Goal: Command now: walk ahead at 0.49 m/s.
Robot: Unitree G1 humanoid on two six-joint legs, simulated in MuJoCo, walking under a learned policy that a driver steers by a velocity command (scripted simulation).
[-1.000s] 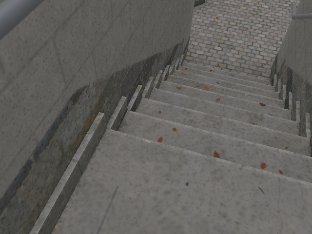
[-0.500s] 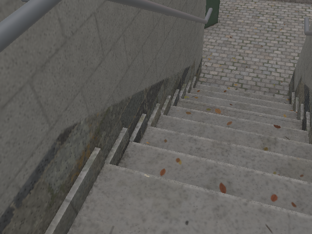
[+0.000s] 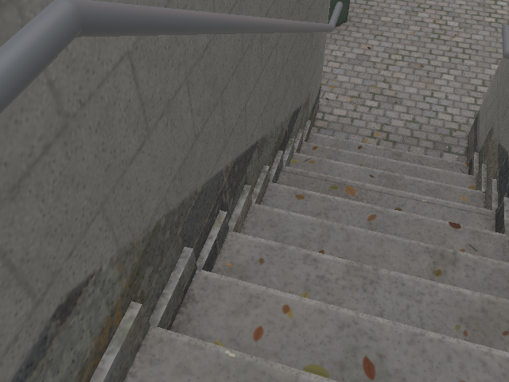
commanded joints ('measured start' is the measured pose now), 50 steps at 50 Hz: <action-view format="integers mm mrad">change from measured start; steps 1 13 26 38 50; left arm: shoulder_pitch -158 -454 3 220 234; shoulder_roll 56 54 247 27 11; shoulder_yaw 34 30 106 -4 -47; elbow -145 -266 -74 -11 -155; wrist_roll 12 -33 -31 21 -32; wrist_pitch -21 64 -35 -55 -16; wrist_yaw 45 -2 61 75 -50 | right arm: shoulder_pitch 241 442 226 45 667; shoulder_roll -43 -133 -158 -67 -267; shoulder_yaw -5 4 11 72 -21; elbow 73 175 1 -138 -24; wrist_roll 24 -5 3 -54 0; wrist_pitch -16 -41 -34 23 16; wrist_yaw -22 8 25 44 45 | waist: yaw -63 -49 119 107 -77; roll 5 66 -12 -38 300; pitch -3 -4 -97 -13 -343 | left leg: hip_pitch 269 396 -488 -611 1170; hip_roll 326 266 86 163 396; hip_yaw -413 7 -261 -264 -304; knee -343 -356 939 328 95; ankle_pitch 276 729 -258 476 1211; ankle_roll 239 143 -52 -72 260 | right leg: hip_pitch -417 -482 300 26 -867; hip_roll -124 -64 -223 -11 233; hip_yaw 80 -40 502 377 241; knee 195 -448 -677 -439 860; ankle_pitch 112 445 540 308 -284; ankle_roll -31 22 -301 -211 -26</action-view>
